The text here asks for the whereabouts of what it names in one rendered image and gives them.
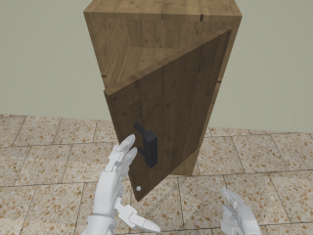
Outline handle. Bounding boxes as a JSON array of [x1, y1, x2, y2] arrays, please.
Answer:
[[133, 121, 158, 168]]

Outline cupboard door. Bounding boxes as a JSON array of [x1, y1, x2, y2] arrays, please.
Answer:
[[103, 25, 233, 202]]

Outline right robot hand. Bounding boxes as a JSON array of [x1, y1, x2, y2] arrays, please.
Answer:
[[220, 188, 262, 235]]

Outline left robot hand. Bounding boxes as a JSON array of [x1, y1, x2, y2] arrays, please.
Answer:
[[93, 134, 161, 234]]

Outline robot left forearm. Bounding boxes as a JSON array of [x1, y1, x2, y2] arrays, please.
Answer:
[[80, 213, 117, 235]]

